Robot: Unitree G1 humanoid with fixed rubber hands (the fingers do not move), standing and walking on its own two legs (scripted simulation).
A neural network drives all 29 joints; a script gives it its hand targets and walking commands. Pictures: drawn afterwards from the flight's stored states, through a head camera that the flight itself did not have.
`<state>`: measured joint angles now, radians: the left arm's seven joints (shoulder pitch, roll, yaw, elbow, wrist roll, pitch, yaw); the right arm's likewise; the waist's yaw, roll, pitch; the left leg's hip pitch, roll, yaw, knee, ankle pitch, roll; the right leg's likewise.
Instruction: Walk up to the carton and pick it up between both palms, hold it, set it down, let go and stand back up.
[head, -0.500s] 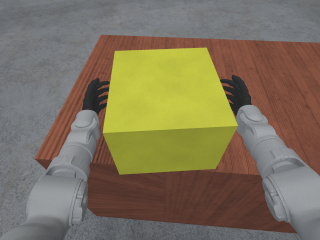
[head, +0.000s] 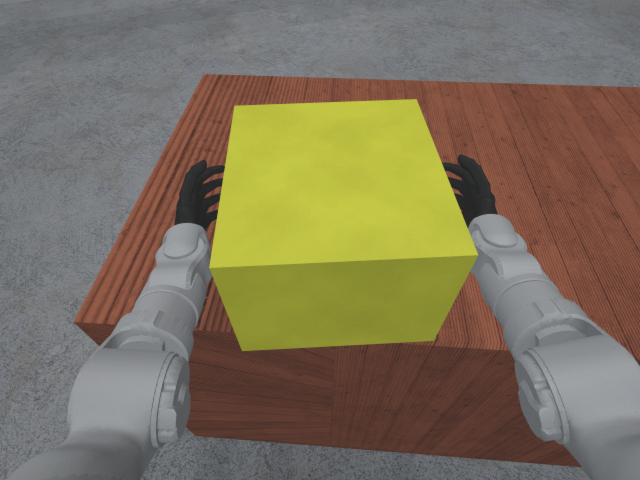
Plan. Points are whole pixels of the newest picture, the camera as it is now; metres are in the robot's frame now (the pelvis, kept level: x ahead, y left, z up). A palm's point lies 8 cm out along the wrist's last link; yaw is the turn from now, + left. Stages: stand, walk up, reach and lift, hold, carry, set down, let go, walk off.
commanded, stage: reach and lift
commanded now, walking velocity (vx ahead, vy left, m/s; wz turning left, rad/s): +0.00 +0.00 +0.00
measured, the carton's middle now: (332, 221) +0.48 +0.05 +0.05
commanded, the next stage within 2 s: none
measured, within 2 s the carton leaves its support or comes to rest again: leaves its support in 1.22 s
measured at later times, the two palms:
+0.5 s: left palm (192, 221) +0.42 +0.23 +0.10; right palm (477, 221) +0.44 -0.14 +0.10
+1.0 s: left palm (192, 222) +0.42 +0.23 +0.09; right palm (476, 222) +0.44 -0.14 +0.10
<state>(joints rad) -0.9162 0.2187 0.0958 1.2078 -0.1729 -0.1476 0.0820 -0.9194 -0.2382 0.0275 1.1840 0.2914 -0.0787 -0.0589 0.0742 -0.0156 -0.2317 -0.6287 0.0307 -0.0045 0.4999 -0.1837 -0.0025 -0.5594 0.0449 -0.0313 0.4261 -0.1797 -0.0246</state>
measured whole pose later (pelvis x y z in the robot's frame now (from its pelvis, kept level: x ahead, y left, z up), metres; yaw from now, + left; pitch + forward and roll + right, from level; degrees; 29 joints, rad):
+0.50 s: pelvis +0.01 +0.00 +0.01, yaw +0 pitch +13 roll -1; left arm -0.86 0.18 0.30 1.17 0.04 -0.20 0.03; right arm -0.84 -0.12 -0.30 1.09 -0.07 -0.11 0.00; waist 0.05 -0.01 -0.15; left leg -0.45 0.02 0.01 0.38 -0.15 0.01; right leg -0.38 0.03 -0.03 0.31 -0.15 -0.02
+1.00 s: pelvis +0.03 +0.00 +0.02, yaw +0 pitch +8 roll -1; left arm -0.71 0.12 0.35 0.90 0.13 -0.05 0.00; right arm -0.72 -0.07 -0.33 0.96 -0.13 -0.11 0.01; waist 0.05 -0.03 -0.09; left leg -0.30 0.01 0.02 0.33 -0.17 0.00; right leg -0.23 0.02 -0.03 0.26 -0.17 -0.02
